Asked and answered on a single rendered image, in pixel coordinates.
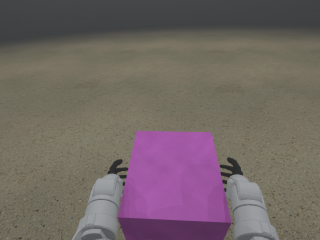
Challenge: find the left robot hand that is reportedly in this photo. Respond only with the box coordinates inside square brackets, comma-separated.
[107, 159, 128, 193]

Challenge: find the carton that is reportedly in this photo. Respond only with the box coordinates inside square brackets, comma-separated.
[117, 131, 232, 240]

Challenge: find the right robot hand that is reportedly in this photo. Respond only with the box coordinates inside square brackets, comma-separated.
[220, 157, 243, 192]

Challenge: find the left robot forearm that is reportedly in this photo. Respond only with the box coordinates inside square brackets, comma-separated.
[72, 173, 123, 240]

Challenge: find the right robot forearm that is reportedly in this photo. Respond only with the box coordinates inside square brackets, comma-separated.
[226, 174, 279, 240]

